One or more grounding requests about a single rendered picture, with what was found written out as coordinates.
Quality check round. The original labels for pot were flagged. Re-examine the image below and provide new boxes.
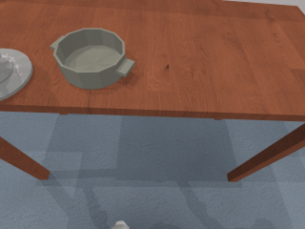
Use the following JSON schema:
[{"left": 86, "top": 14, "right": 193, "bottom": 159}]
[{"left": 50, "top": 28, "right": 135, "bottom": 90}]

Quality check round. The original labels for robot left shin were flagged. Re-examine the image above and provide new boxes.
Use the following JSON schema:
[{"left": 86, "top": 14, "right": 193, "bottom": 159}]
[{"left": 115, "top": 220, "right": 128, "bottom": 226}]

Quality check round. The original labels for lid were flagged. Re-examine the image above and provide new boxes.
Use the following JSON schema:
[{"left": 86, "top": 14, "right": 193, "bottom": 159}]
[{"left": 0, "top": 48, "right": 33, "bottom": 101}]

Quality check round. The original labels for table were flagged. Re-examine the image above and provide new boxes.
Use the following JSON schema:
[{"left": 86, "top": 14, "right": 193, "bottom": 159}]
[{"left": 0, "top": 0, "right": 305, "bottom": 182}]

